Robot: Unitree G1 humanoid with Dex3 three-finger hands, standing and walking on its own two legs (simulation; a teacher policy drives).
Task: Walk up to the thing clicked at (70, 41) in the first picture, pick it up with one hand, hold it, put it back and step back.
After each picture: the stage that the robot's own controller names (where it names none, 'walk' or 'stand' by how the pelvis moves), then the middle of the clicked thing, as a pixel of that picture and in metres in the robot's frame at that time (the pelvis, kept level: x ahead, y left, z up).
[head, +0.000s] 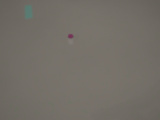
stand; (70, 39) +1.51 +0.16 -0.72
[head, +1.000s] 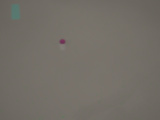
walk; (62, 44) +1.37 +0.14 -0.72
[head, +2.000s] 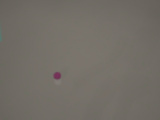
walk; (57, 78) +0.82 +0.18 -0.71
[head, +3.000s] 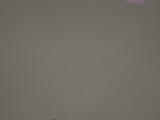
stand; out of the picture +0.46 +0.23 -0.70
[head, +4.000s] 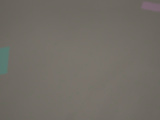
stand; out of the picture +0.43 +0.20 -0.72
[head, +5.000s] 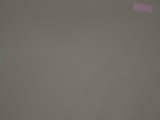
stand; out of the picture +0.40 +0.21 -0.72
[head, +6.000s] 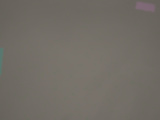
stand; out of the picture +0.42 +0.21 -0.73
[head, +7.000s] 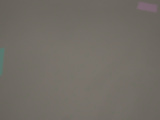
stand; out of the picture +0.41 +0.20 -0.73
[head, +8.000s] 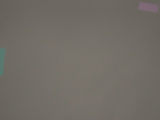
stand; out of the picture +0.41 +0.20 -0.73
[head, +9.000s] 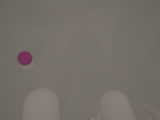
go down; (26, 61) +0.47 +0.26 -0.38
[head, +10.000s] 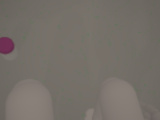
go down; (7, 49) +0.47 +0.30 -0.29
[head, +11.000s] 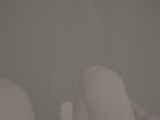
close in; out of the picture +0.44 +0.33 -0.23
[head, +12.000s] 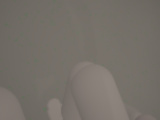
close; out of the picture +0.44 +0.35 -0.22
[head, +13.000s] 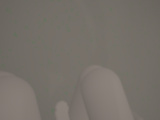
lift; out of the picture +0.40 +0.31 -0.23
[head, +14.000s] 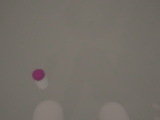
approach; (40, 79) +0.46 +0.23 -0.45
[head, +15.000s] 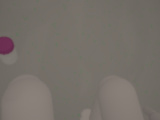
go down; (6, 51) +0.44 +0.27 -0.26
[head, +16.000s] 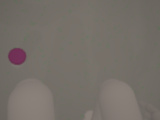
go down; (17, 58) +0.44 +0.25 -0.29
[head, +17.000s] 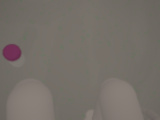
go down; (14, 56) +0.44 +0.26 -0.29
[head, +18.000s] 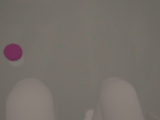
go down; (15, 55) +0.44 +0.26 -0.28
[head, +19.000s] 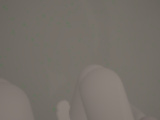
close in; out of the picture +0.41 +0.30 -0.22
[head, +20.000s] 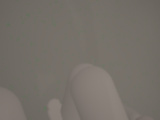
close; out of the picture +0.43 +0.32 -0.22
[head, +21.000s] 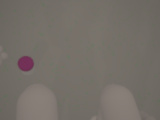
hold; (27, 66) +0.44 +0.25 -0.32
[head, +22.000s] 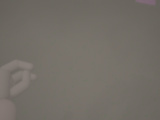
hold; out of the picture +0.42 +0.17 -0.66
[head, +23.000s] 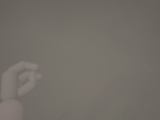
hold; out of the picture +0.40 +0.19 -0.67
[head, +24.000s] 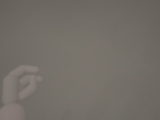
hold; out of the picture +0.41 +0.19 -0.68
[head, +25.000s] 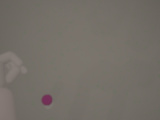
crouch; (47, 101) +0.43 +0.19 -0.58
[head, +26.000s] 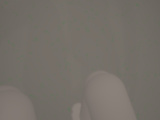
lower; out of the picture +0.45 +0.27 -0.26
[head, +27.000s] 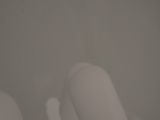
lower; out of the picture +0.42 +0.31 -0.23
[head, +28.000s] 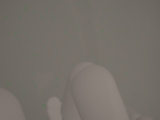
lower; out of the picture +0.42 +0.31 -0.22
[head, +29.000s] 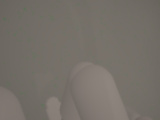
lower; out of the picture +0.42 +0.31 -0.23
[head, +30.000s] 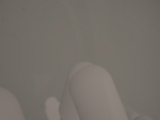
lower; out of the picture +0.42 +0.31 -0.23
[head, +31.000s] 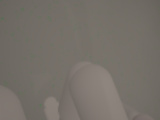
open; out of the picture +0.41 +0.31 -0.22
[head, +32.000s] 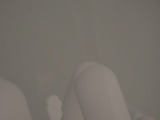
rise; out of the picture +0.37 +0.24 -0.25
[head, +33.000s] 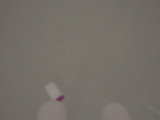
walk; (54, 92) +0.38 +0.16 -0.50
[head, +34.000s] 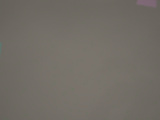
stand; out of the picture +0.32 +0.14 -0.69
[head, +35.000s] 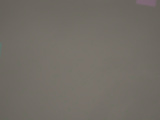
stand; out of the picture +0.33 +0.15 -0.69
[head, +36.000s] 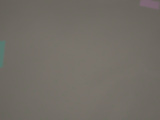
stand; out of the picture +0.33 +0.14 -0.72
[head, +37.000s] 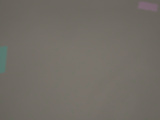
stand; out of the picture +0.34 +0.14 -0.75
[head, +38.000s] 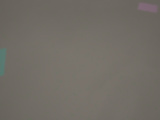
stand; out of the picture +0.31 +0.14 -0.75
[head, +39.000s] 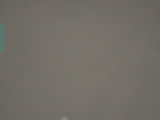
walk; out of the picture +0.35 +0.13 -0.73
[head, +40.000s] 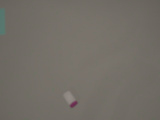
walk; (70, 99) +0.52 +0.08 -0.72
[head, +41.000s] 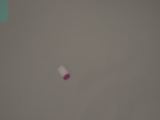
walk; (63, 72) +0.82 +0.14 -0.73
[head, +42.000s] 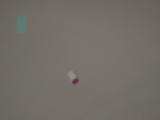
stand; (72, 77) +0.93 +0.11 -0.74
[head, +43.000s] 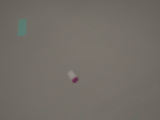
stand; (72, 76) +0.97 +0.13 -0.75
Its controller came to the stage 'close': yes
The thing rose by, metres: 0.01
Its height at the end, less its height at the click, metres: -0.02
